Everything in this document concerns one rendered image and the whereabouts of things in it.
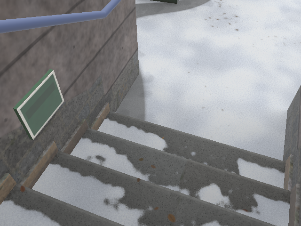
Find stairs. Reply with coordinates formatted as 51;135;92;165
0;111;291;226

